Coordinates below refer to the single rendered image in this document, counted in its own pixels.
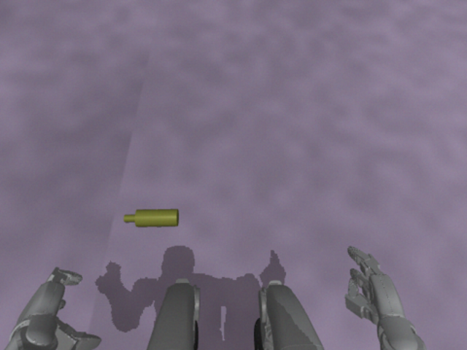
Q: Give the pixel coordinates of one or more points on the left robot arm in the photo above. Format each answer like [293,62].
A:
[35,332]

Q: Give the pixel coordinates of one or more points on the left robot hand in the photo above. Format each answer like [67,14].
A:
[48,300]

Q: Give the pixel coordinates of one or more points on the bottle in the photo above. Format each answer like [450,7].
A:
[154,217]

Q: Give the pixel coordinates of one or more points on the right robot hand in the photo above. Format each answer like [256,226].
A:
[380,297]

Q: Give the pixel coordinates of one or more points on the right robot arm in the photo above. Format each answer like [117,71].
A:
[397,333]

